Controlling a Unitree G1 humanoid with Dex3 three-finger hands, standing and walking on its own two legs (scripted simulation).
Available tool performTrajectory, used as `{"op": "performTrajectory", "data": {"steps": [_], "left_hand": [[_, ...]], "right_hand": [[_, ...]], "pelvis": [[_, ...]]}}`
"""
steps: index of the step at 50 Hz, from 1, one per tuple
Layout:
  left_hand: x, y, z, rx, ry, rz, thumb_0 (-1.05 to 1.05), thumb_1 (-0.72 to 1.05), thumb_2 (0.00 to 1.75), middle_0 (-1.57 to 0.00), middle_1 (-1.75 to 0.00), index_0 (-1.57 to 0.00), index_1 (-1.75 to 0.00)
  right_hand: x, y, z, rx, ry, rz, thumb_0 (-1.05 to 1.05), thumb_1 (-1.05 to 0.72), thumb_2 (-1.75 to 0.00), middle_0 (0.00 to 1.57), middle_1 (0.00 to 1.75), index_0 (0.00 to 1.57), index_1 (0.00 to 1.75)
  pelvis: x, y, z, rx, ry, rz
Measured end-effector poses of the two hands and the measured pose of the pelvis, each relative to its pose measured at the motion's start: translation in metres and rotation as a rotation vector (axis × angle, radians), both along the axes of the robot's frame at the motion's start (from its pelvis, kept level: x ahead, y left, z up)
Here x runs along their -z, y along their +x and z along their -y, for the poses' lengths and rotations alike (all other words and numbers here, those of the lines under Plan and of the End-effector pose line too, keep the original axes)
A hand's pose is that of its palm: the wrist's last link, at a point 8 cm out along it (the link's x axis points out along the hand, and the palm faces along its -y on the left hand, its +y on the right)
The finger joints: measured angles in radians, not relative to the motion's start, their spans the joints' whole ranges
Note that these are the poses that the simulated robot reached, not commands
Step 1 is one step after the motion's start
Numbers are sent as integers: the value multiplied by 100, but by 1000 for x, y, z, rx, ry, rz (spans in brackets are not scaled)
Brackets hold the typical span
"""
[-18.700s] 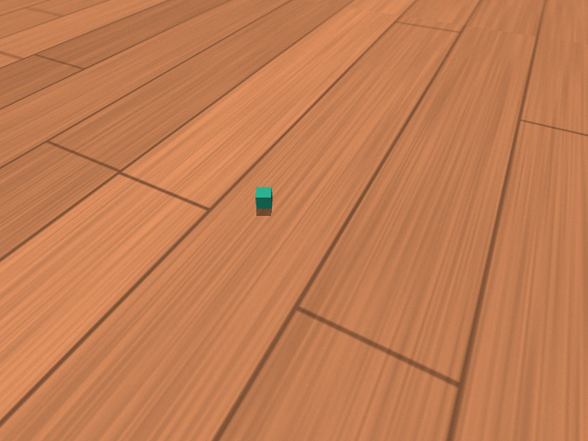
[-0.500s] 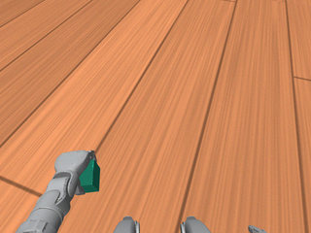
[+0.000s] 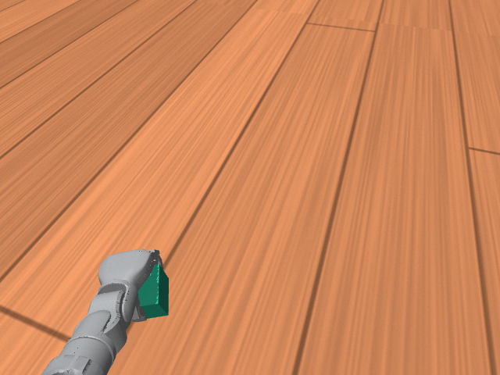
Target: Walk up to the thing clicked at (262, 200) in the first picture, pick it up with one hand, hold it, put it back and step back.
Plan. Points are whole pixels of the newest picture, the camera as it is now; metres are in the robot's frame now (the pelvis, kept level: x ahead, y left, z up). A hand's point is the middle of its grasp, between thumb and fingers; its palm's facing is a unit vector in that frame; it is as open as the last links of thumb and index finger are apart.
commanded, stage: hold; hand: left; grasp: from above
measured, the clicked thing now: (144, 293) +0.32 +0.22 -0.11
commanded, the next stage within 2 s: crouch in 1.86 s
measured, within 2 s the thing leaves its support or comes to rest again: neither
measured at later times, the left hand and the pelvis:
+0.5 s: hand (126, 277) +0.32 +0.23 -0.03, palm faces -0.45 -0.06 -0.89, open 10.5 cm; pelvis +0.01 +0.01 +0.02, yaw -1 degrees
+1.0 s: hand (125, 285) +0.30 +0.22 -0.01, palm faces -0.43 -0.05 -0.90, open 10.5 cm; pelvis +0.00 +0.00 +0.03, yaw -1 degrees
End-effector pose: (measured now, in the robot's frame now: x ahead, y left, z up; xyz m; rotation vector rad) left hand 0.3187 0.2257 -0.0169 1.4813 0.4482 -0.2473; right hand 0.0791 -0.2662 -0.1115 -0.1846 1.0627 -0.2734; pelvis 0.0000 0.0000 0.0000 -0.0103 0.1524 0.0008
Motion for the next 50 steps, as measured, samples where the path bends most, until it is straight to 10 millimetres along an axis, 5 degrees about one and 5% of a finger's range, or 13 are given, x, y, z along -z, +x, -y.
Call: {"op": "performTrajectory", "data": {"steps": [17, 50], "left_hand": [[-31, 15, -5, 27, 7, -14, 0, -11, 63, -62, -66, -67, -59], [-61, -14, 4, 55, 8, 0, 0, -12, 63, -63, -66, -68, -59]], "right_hand": [[-19, 30, -12, -8, 27, 63, 1, -90, -89, 20, 30, 20, 30], [-34, 39, -8, -50, 43, 118, 1, -90, -89, 20, 30, 20, 30]], "pelvis": [[-15, 15, -8, 12, 3, 51], [-27, -2, 0, 10, 11, 129]]}}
